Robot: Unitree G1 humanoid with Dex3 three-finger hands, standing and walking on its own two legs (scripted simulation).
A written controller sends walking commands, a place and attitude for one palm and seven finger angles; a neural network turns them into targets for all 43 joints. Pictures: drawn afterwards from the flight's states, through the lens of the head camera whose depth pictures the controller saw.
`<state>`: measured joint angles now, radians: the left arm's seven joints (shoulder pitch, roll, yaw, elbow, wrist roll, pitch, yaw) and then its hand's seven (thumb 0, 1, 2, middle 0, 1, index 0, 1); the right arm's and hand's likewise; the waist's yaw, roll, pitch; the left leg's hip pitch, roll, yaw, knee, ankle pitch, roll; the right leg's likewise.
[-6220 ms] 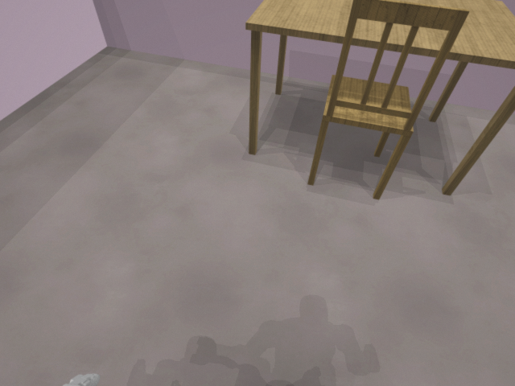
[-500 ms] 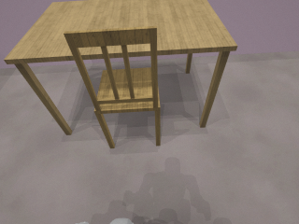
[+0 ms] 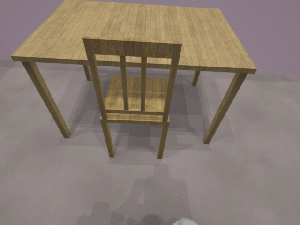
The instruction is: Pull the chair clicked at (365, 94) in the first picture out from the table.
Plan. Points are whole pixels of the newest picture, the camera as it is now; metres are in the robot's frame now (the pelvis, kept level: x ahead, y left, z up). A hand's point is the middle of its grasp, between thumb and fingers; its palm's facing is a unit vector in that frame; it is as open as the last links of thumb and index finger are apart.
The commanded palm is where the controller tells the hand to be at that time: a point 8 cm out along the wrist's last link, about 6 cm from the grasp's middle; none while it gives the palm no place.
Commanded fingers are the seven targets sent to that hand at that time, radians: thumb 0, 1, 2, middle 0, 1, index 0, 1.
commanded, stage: take the last steps up to it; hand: left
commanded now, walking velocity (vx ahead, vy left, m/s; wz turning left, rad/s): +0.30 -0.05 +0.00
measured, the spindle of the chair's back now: (124, 85) +0.69 +0.15 -0.08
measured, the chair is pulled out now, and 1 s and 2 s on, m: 0.00 0.00 0.00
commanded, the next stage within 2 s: come to a stop and stand still in 0.46 s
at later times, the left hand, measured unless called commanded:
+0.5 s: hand (112, 218) +0.18 +0.12 -0.17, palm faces +0.06 -0.98 -0.17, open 7.3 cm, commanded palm none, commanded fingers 0.00 0.90 0.90 -0.20 -0.30 -0.20 -0.30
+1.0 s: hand (111, 192) +0.26 +0.14 -0.18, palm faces +0.03 -0.97 -0.26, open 7.4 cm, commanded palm none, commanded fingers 0.00 0.90 0.90 -0.20 -0.30 -0.20 -0.30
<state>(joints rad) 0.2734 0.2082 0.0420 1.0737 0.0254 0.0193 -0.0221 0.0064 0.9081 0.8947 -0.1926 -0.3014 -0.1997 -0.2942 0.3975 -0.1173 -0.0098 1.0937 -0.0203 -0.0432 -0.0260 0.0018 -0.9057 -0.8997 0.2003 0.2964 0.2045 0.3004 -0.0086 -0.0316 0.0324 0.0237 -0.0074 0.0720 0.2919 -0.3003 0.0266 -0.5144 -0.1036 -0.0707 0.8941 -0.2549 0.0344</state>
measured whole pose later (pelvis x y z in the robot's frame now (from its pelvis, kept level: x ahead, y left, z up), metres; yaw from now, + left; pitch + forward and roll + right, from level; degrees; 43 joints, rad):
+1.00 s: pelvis +0.22 -0.06 -0.01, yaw -2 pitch -1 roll +0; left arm 0.22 0.20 0.05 1.02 0.02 0.04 0.04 0.00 0.91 0.89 -0.19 -0.30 -0.20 -0.29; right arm 0.11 -0.17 -0.05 1.02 -0.02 0.04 -0.03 -0.01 -0.92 -0.90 0.20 0.30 0.21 0.30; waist 0.01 0.00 0.08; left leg -0.30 0.07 0.12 0.50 -0.18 0.01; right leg -0.32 -0.04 -0.03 0.77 -0.41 0.03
